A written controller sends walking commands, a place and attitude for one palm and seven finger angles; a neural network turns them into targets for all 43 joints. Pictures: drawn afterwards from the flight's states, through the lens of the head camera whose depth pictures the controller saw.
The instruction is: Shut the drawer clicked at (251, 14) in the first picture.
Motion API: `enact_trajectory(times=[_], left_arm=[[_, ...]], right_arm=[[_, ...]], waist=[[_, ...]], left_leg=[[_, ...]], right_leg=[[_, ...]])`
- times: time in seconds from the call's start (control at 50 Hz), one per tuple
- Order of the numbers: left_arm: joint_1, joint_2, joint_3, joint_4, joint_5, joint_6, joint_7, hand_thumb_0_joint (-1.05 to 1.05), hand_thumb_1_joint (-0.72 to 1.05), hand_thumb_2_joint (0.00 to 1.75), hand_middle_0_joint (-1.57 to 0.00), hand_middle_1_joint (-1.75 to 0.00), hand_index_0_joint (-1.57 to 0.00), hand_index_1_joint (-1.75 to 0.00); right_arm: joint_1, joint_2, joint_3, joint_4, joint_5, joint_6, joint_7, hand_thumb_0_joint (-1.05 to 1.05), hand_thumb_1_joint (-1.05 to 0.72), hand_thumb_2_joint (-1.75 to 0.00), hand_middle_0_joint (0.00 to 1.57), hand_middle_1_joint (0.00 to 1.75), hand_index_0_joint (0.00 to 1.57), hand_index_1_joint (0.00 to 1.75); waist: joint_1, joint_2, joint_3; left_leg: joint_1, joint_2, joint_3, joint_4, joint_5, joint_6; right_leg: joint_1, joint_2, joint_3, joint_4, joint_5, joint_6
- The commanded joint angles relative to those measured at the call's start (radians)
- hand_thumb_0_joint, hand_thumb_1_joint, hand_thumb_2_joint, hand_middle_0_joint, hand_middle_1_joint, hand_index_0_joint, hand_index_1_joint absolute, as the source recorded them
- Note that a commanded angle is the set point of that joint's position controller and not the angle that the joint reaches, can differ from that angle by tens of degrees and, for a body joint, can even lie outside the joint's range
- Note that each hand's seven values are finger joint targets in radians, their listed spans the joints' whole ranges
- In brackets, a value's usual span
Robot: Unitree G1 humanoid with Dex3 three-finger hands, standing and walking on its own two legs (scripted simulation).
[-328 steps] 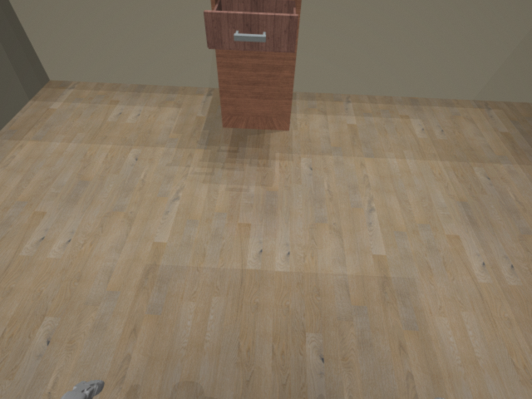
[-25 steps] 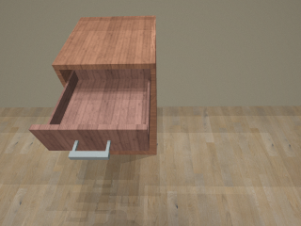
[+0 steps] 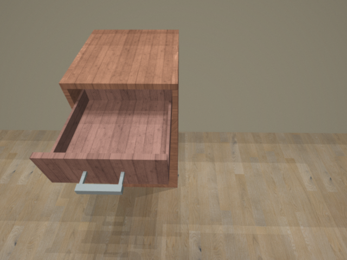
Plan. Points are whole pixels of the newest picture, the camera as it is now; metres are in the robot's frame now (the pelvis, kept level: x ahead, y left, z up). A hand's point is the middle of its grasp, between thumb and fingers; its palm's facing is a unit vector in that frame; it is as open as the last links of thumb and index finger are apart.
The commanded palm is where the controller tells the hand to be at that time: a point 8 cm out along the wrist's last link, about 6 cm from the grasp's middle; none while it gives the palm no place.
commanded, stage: raise the hand and make a fist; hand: left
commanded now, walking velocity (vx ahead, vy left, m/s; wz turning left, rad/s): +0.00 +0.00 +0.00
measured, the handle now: (101, 182) +0.33 +0.23 -0.07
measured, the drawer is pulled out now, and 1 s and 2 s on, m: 0.30 0.30 0.30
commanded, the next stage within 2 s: bring the fist close to the handle in 1.88 s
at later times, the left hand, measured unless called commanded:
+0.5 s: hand out of the picture +0.11 +0.18 -0.04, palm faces +0.11 -0.99 -0.02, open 5.4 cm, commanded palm +0.11 +0.23 -0.04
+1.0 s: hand (97, 256) +0.14 +0.17 -0.01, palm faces +0.01 -1.00 -0.03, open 3.2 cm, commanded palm +0.11 +0.23 +0.00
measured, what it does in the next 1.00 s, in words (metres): lowers itself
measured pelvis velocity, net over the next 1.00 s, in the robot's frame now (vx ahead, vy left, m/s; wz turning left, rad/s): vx -0.06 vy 0.02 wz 0.02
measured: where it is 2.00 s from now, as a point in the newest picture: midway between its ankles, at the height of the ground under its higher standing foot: outside the picture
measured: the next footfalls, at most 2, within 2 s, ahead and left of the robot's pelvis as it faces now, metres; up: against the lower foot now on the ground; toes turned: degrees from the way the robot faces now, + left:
none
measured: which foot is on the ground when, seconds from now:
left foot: down 0.00-1.00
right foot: down 0.00-1.00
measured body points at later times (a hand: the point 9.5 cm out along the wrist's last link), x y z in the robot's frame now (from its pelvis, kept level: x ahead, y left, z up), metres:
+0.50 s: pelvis -0.07 +0.00 -0.09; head -0.03 +0.01 +0.36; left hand +0.10 +0.23 -0.04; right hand +0.19 -0.21 -0.11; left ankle -0.04 +0.12 -0.74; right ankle -0.04 -0.07 -0.74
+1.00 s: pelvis -0.06 +0.02 -0.07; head -0.01 +0.02 +0.38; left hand +0.13 +0.22 +0.00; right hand +0.10 -0.23 -0.14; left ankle -0.04 +0.12 -0.74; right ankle -0.04 -0.07 -0.74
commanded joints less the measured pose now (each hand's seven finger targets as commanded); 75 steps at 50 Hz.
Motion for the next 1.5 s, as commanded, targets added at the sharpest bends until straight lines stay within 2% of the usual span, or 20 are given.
enact_trajectory(times=[0.0, 0.02, 0.04, 0.06, 0.08, 0.1, 0.12, 0.16, 0.2, 0.22, 0.28, 0.34, 0.42, 0.5, 0.62, 0.66, 0.72, 0.9, 1.16, 1.48], left_arm=[[-0.148, 0.271, 0.115, -1.246, -0.107, -0.207, 0.044, 0.0, 0.9, 0.9, -0.24, -0.34, -0.24, -0.34], [0.102, 0.05, -0.001, -1.136, -0.148, -0.077, 0.081, 0.0, 0.9, 0.9, -0.26, -0.37, -0.26, -0.37], [0.117, -0.068, -0.055, -1.057, -0.164, -0.066, 0.056, 0.0, 0.9, 0.9, -0.28, -0.39, -0.28, -0.39], [0.035, 0.002, 0.001, -1.106, -0.171, -0.109, 0.038, 0.0, 0.9, 0.9, -0.3, -0.41, -0.3, -0.41], [0.064, 0.072, 0.088, -1.082, -0.165, -0.166, 0.01, 0.0, 0.9, 0.9, -0.32, -0.43, -0.32, -0.43], [0.209, 0.013, 0.076, -1.007, -0.176, -0.221, -0.033, 0.0, 0.9, 0.9, -0.34, -0.45, -0.34, -0.45], [0.324, -0.006, 0.084, -0.966, -0.184, -0.284, -0.078, 0.0, 0.9, 0.9, -0.36, -0.47, -0.36, -0.47], [0.404, -0.047, 0.078, -0.955, -0.22, -0.431, -0.188, 0.0, 0.9, 0.9, -0.4, -0.52, -0.4, -0.52], [0.384, 0.016, 0.136, -0.974, -0.242, -0.583, -0.304, 0.0, 0.9, 0.9, -0.44, -0.56, -0.44, -0.56], [0.388, 0.066, 0.184, -0.971, -0.234, -0.621, -0.336, 0.0, 0.9, 0.9, -0.46, -0.58, -0.46, -0.58], [0.281, 0.104, 0.182, -1.112, -0.25, -0.551, -0.346, 0.0, 0.9, 0.9, -0.52, -0.65, -0.52, -0.65], [0.064, 0.13, 0.169, -1.312, -0.248, -0.509, -0.275, 0.0, 0.9, 0.9, -0.58, -0.71, -0.58, -0.71], [-0.028, 0.14, 0.137, -1.497, -0.228, -0.555, -0.228, 0.0, 0.9, 0.9, -0.66, -0.8, -0.66, -0.8], [-0.04, 0.096, 0.031, -1.396, -0.22, -0.519, -0.285, 0.0, 0.9, 0.9, -0.74, -0.88, -0.74, -0.88], [0.094, 0.174, 0.148, -1.313, -0.233, -0.322, -0.266, 0.0, 0.9, 0.9, -0.86, -1.01, -0.86, -1.01], [0.09, 0.143, 0.146, -1.382, -0.238, -0.305, -0.224, 0.0, 0.9, 0.9, -0.9, -1.06, -0.9, -1.06], [0.139, 0.138, 0.162, -1.378, -0.223, -0.322, -0.159, 0.0, 0.9, 0.9, -0.96, -1.12, -0.96, -1.12], [0.219, 0.096, 0.059, -1.492, -0.194, -0.423, -0.152, 0.0, 0.9, 0.9, -1.14, -1.32, -1.14, -1.32], [0.271, 0.077, 0.027, -1.57, -0.185, -0.359, -0.165, 0.0, 0.9, 0.9, -1.4, -1.6, -1.4, -1.6], [0.292, 0.108, 0.084, -1.621, -0.214, -0.312, -0.19, 0.0, 0.9, 0.9, -1.4, -1.6, -1.4, -1.6]], right_arm=[[-0.094, -0.212, -0.048, -0.381, 0.02, -0.259, -0.071, 0.0, -0.9, -0.9, 0.2, 0.3, 0.2, 0.3], [-0.1, -0.174, -0.062, -0.388, 0.043, -0.29, -0.064, 0.0, -0.9, -0.9, 0.2, 0.3, 0.2, 0.3], [-0.069, -0.187, -0.065, -0.357, 0.047, -0.292, -0.061, 0.0, -0.9, -0.9, 0.2, 0.3, 0.2, 0.3], [-0.091, -0.22, -0.09, -0.419, 0.033, -0.308, -0.051, 0.0, -0.9, -0.9, 0.2, 0.3, 0.2, 0.3], [-0.074, -0.241, -0.108, -0.438, 0.013, -0.312, -0.045, 0.0, -0.9, -0.9, 0.2, 0.3, 0.2, 0.3], [-0.087, -0.228, -0.113, -0.474, 0.002, -0.314, -0.037, 0.0, -0.9, -0.9, 0.2, 0.3, 0.2, 0.3], [-0.115, -0.218, -0.116, -0.517, 0.005, -0.32, -0.022, 0.0, -0.9, -0.9, 0.2, 0.3, 0.2, 0.3], [-0.154, -0.205, -0.121, -0.582, 0.004, -0.32, 0.007, 0.0, -0.9, -0.9, 0.2, 0.3, 0.2, 0.3], [-0.182, -0.208, -0.13, -0.63, 0.008, -0.316, 0.032, 0.0, -0.9, -0.9, 0.2, 0.3, 0.2, 0.3], [-0.178, -0.21, -0.138, -0.652, 0.013, -0.307, 0.042, 0.0, -0.9, -0.9, 0.2, 0.3, 0.2, 0.3], [-0.229, -0.211, -0.125, -0.777, 0.03, -0.262, 0.032, 0.0, -0.9, -0.9, 0.2, 0.3, 0.2, 0.3], [-0.2, -0.205, -0.112, -0.829, 0.034, -0.237, 0.008, 0.0, -0.9, -0.9, 0.2, 0.3, 0.2, 0.3], [-0.115, -0.191, -0.089, -0.805, 0.022, -0.237, -0.009, 0.0, -0.9, -0.9, 0.2, 0.3, 0.2, 0.3], [-0.122, -0.206, -0.059, -0.775, 0.027, -0.267, -0.016, 0.0, -0.9, -0.9, 0.2, 0.3, 0.2, 0.3], [-0.148, -0.201, -0.051, -0.799, 0.044, -0.255, -0.027, 0.0, -0.9, -0.9, 0.2, 0.3, 0.2, 0.3], [-0.148, -0.183, -0.047, -0.809, 0.04, -0.248, -0.024, 0.0, -0.9, -0.9, 0.2, 0.3, 0.2, 0.3], [-0.153, -0.178, -0.051, -0.796, 0.032, -0.244, -0.021, 0.0, -0.9, -0.9, 0.2, 0.3, 0.2, 0.3], [-0.101, -0.203, -0.068, -0.799, 0.028, -0.268, -0.004, 0.0, -0.9, -0.9, 0.2, 0.3, 0.2, 0.3], [-0.088, -0.199, -0.06, -0.836, 0.033, -0.216, -0.002, 0.0, -0.9, -0.9, 0.2, 0.3, 0.2, 0.3], [-0.097, -0.188, -0.05, -0.836, 0.043, -0.206, -0.011, 0.0, -0.9, -0.9, 0.2, 0.3, 0.2, 0.3]], waist=[[0.017, 0.318, -0.447], [-0.013, 0.274, -0.276], [-0.04, 0.064, -0.121], [-0.056, -0.049, -0.036], [-0.059, -0.16, -0.105], [-0.025, -0.245, -0.113], [0.018, -0.2, -0.122], [0.054, -0.258, -0.164], [0.059, -0.214, -0.197], [0.073, -0.118, -0.212], [0.073, -0.077, -0.263], [0.026, -0.01, -0.274], [-0.037, 0.03, -0.354], [-0.068, 0.057, -0.27], [0.017, -0.031, -0.328], [0.029, -0.012, -0.339], [0.027, -0.086, -0.291], [-0.005, -0.005, -0.29], [-0.007, 0.031, -0.276], [-0.005, -0.02, -0.249]], left_leg=[[0.19, 0.001, -0.034, -0.031, 0.536, 0.055], [0.129, 0.032, -0.086, -0.03, 0.638, 0.011], [0.053, 0.04, -0.084, 0.027, 0.593, 0.027], [-0.05, 0.014, -0.103, 0.096, 0.459, 0.038], [-0.118, -0.004, -0.088, 0.148, 0.361, 0.038], [-0.211, -0.013, -0.083, 0.187, 0.28, 0.033], [-0.277, -0.026, -0.071, 0.217, 0.247, 0.022], [-0.433, -0.037, -0.056, 0.307, 0.165, 0.004], [-0.569, -0.052, -0.043, 0.404, 0.086, -0.008], [-0.593, -0.054, -0.034, 0.44, 0.076, -0.01], [-0.664, -0.07, -0.004, 0.485, -0.033, 0.016], [-0.67, -0.056, -0.032, 0.522, -0.129, 0.032], [-0.607, -0.022, -0.072, 0.562, -0.038, 0.044], [-0.617, -0.013, -0.106, 0.547, -0.098, 0.043], [-0.623, -0.024, -0.104, 0.47, -0.107, 0.038], [-0.604, -0.025, -0.099, 0.446, -0.081, 0.033], [-0.608, -0.018, -0.103, 0.424, -0.07, 0.033], [-0.534, -0.018, -0.097, 0.418, -0.047, 0.032], [-0.437, -0.009, -0.109, 0.389, 0.092, 0.027], [-0.418, -0.013, -0.103, 0.364, 0.083, 0.028]], right_leg=[[0.063, -0.074, 0.122, 0.084, 0.513, 0.004], [-0.081, -0.058, 0.028, 0.095, 0.239, 0.017], [-0.182, -0.053, -0.007, 0.076, 0.221, 0.036], [-0.248, -0.056, -0.014, 0.083, 0.288, 0.042], [-0.277, -0.057, -0.02, 0.11, 0.296, 0.051], [-0.303, -0.058, -0.024, 0.156, 0.28, 0.061], [-0.301, -0.061, -0.014, 0.203, 0.276, 0.055], [-0.34, -0.059, 0.004, 0.313, 0.261, 0.056], [-0.377, -0.073, 0.061, 0.395, 0.228, 0.052], [-0.385, -0.084, 0.091, 0.42, 0.215, 0.039], [-0.414, -0.086, 0.149, 0.403, -0.021, 0.037], [-0.517, -0.075, 0.18, 0.38, -0.245, 0.036], [-0.533, -0.049, 0.136, 0.432, -0.089, 0.035], [-0.612, -0.038, 0.09, 0.425, -0.155, 0.032], [-0.46, -0.051, 0.093, 0.354, -0.238, 0.041], [-0.428, -0.057, 0.083, 0.354, -0.207, 0.041], [-0.437, -0.049, 0.053, 0.361, -0.183, 0.042], [-0.484, -0.045, 0.023, 0.392, -0.108, 0.034], [-0.441, -0.032, -0.01, 0.397, 0.061, 0.033], [-0.381, -0.035, -0.002, 0.345, 0.081, 0.041]])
